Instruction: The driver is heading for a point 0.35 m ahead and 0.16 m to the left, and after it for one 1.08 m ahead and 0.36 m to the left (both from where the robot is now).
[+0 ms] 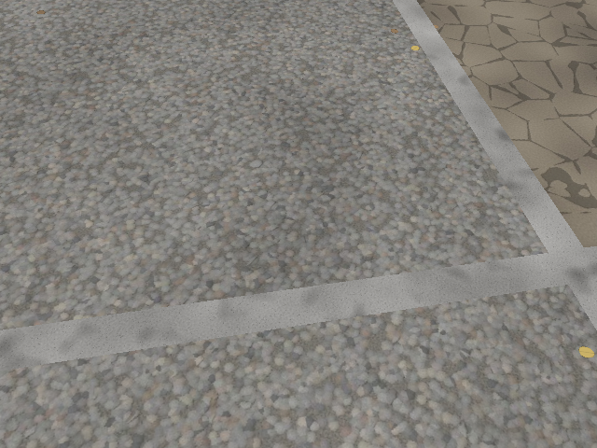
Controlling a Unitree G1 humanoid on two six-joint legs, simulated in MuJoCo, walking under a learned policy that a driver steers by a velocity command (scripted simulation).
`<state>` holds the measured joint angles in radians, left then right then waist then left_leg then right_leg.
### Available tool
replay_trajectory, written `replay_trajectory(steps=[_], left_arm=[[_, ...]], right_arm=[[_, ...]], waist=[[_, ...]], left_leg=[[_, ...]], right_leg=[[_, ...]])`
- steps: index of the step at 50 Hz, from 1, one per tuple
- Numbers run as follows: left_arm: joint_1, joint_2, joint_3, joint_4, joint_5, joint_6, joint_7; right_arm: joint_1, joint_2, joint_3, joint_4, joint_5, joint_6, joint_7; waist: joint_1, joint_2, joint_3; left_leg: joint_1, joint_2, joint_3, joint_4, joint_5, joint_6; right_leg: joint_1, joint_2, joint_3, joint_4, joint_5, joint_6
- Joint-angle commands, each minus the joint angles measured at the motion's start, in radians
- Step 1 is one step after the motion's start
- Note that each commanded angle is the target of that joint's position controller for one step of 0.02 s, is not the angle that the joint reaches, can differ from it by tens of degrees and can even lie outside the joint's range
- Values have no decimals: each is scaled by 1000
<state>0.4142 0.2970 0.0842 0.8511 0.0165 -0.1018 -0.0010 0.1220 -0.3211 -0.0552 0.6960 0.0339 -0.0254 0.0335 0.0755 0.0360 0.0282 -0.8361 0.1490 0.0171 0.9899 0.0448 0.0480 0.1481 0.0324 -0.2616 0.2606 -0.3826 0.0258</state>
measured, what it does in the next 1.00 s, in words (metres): walks ahead, turning left: left foot, then right foot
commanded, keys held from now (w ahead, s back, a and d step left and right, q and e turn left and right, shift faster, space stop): w+q+shift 0.16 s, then q+shift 0.46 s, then shift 0.30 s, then e+shift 0.08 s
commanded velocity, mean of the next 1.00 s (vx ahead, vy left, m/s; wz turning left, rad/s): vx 0.39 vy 0.00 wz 0.75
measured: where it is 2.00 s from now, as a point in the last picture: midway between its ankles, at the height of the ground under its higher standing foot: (289, 418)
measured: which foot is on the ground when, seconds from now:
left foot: up 0.00-0.10, down 0.12-0.52, up 0.54-0.92, down 0.94-1.00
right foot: down 0.00-0.12, up 0.14-0.50, down 0.52-0.96, up 0.98-1.00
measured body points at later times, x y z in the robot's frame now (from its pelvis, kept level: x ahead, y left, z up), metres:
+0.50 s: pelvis +0.41 +0.04 +0.00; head +0.44 +0.07 +0.45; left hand +0.57 +0.37 -0.03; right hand +0.61 -0.21 -0.09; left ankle +0.29 +0.07 -0.72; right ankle +0.65 +0.02 -0.71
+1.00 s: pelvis +0.50 +0.06 +0.01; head +0.50 +0.10 +0.46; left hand +0.38 +0.33 -0.11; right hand +0.81 +0.02 -0.07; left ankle +0.43 +0.14 -0.73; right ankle +0.65 +0.02 -0.72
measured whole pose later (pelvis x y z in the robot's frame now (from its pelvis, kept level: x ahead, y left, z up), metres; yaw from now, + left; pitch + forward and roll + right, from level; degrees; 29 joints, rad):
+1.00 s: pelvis +0.50 +0.06 +0.01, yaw +47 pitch +1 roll -1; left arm 0.19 0.30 0.05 0.77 0.00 0.00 -0.01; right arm 0.14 -0.26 -0.01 0.65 -0.04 0.06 0.00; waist 0.05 -0.03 0.04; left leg -0.28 0.00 -0.02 0.55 -0.28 0.03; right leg -0.36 -0.02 -0.06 0.50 -0.23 0.01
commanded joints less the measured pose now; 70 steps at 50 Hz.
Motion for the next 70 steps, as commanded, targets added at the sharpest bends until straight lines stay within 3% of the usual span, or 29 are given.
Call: replay_trajectory(steps=[1, 3, 5, 6, 7, 8, 9, 10, 11, 14, 17, 24, 26, 27, 28, 30, 33, 39, 46, 47, 48, 49, 53, 59, 65, 67, 68, 69, 70], left_arm=[[-184, 164, 21, -116, -7, -19, 13], [-173, 229, 36, -122, -17, 7, 15], [-231, 274, 48, -145, -34, 35, 13], [-277, 244, 39, -150, -39, 29, 7], [-305, 52, -13, -175, -29, -7, -4], [-110, -37, -52, -264, -47, -60, -19], [-224, 100, -39, -275, -53, -93, -23], [-322, 123, -27, -304, -74, -98, -18], [-328, 107, -29, -290, -45, -87, -2], [-292, 132, -11, -270, -4, -36, 5], [-444, 37, -36, -327, 14, -9, 9], [-452, 89, 4, -334, -23, -4, 2], [-245, 110, 12, -278, 5, -10, 11], [-248, 132, 2, -306, 36, 3, 13], [-296, 169, 18, -299, 18, 19, 11], [-383, 41, -12, -344, 10, 47, 33], [-393, 82, -7, -299, 16, 71, 38], [-350, 132, 9, -232, -3, 78, 15], [-277, 135, -4, -152, -40, 101, 2], [-235, 74, -28, -136, -28, 94, -8], [-215, -8, -53, -158, -3, 80, -22], [-272, 49, -42, -149, 0, 79, -20], [-266, 160, 4, -144, -29, 107, -9], [-260, 65, -6, -181, -47, 144, -12], [-232, 83, 6, -227, -47, 161, -45], [-146, 140, 38, -209, -37, 164, -23], [-97, 318, 85, -224, -26, 157, 1], [-77, 313, 75, -246, 12, 132, -11], [-98, 276, 65, -249, 11, 109, -19]], right_arm=[[-23, -19, 7, -58, -3, -14, 36], [40, -80, -20, -61, 13, -10, 39], [325, -181, -71, -8, 23, 20, 28], [546, -250, -111, 53, 22, 35, 10], [513, -283, -118, 76, 20, 45, -1], [362, -254, -72, -6, -23, 4, 12], [346, -176, -66, -56, -30, -21, 17], [325, -158, -63, -49, -39, -51, 26], [253, -141, -58, -57, -35, -71, 32], [128, -149, -60, -96, -20, -68, 2], [128, -141, -63, -83, -1, -32, -53], [148, -84, -69, -75, -6, 45, -92], [147, 10, -38, -113, -25, 45, -83], [335, 67, -17, -120, -36, 44, -74], [461, -73, -36, -120, -4, 50, -50], [209, -189, -72, -117, -5, 80, -53], [122, -114, -50, -157, -16, 98, -64], [83, -65, -13, -148, -31, 75, -64], [109, -84, -12, -97, -37, 77, -33], [108, -94, -6, -104, -54, 78, -36], [41, -130, -5, -107, -81, 79, -38], [-9, -73, 5, -113, -93, 65, -36], [-17, -142, -26, -90, -69, 34, -56], [-28, -88, -34, -83, -49, 43, -80], [-32, -134, -66, -67, -23, 50, -76], [23, -94, -64, -35, -17, 40, -66], [-11, -41, -47, -92, -63, 31, -61], [-138, -36, -38, -141, -73, 21, -64], [-165, -69, -47, -139, -51, 17, -64]], waist=[[-92, -8, 131], [-145, -80, 45], [-312, -167, -97], [-418, -121, -177], [-342, 283, -34], [-98, 417, -250], [-178, 191, -267], [-142, 19, -92], [-80, -134, -49], [-7, -127, -19], [-49, -92, -4], [-83, 97, -111], [-23, -35, -290], [-124, -267, -382], [-186, -372, -474], [-92, -117, -261], [-102, -98, -105], [-85, -118, -192], [-100, -167, -136], [-88, -87, -149], [-25, 140, -150], [-70, 107, -115], [-89, 167, -14], [-94, 82, -70], [-74, 107, -125], [-39, -17, -136], [-44, -357, -132], [20, -334, -227], [24, -193, -220]], left_leg=[[212, -37, 76, -179, 120, 43], [337, -138, 172, -187, 24, 75], [666, -202, 176, -142, -168, 130], [992, -203, 94, -225, -147, 172], [1055, -145, -108, -321, -53, 248], [1233, 49, -804, -572, -513, 463], [1185, 105, -965, -763, -679, 405], [1010, 93, -923, -799, -532, 355], [875, 68, -820, -749, -315, 319], [600, -32, -523, -685, 207, 288], [455, -180, -327, -636, 425, 204], [541, -228, -454, -403, -32, 35], [485, -300, -334, 2, -393, -33], [285, -377, -282, 250, -878, -69], [199, -245, -252, 429, -762, -97], [161, -165, -161, 446, -535, -141], [276, -127, -99, 282, -486, -129], [393, -113, -79, -9, -454, -98], [714, -160, -14, -540, -280, 5], [825, -51, -155, -630, -245, 54], [749, 128, -330, -652, -260, 143], [582, 131, -309, -701, -354, 172], [610, 132, -224, -665, -101, 155], [773, 166, -104, -593, 226, 182], [759, 192, 15, -496, 222, 113], [607, 109, 129, -274, 10, -7], [247, -50, 192, 62, -490, -126], [93, -170, -19, 250, -770, -144], [64, -146, -97, 304, -726, -123]], right_leg=[[-219, -242, -16, -144, 638, -105], [-84, -258, -26, 20, 1178, -89], [-121, -288, -2, 414, 1494, -96], [-305, -242, 21, 755, 1325, -72], [-628, 28, 57, 1305, 62, -17], [-970, 104, 338, 1494, -209, -22], [-960, 43, 445, 1400, -108, -81], [-969, 27, 421, 1280, -59, -90], [-899, -21, 427, 1177, -23, -80], [-704, -71, 423, 967, -27, 0], [-613, 1, 316, 588, 141, 52], [-386, 66, 384, 151, 535, 47], [-51, -161, 517, 157, 798, -42], [150, -401, 830, 210, 1199, -176], [161, -583, 1095, 183, 768, -345], [-90, -374, 788, 92, 304, -266], [-382, -233, 545, 27, 374, -215], [-337, -292, 464, 13, 500, -297], [-474, -242, 376, 59, 188, -186], [-567, -189, 339, 135, 100, -104], [-608, -75, 209, 211, 3, -21], [-493, -87, 262, 267, 9, 2], [-630, -54, 249, 563, -51, 16], [-744, -116, 245, 701, -86, 65], [-531, -69, 144, 394, 61, -2], [-311, -49, 225, 194, 344, -83], [-97, -312, 646, 172, 881, -237], [-64, -426, 858, 126, 918, -418], [-53, -393, 780, 112, 829, -400]])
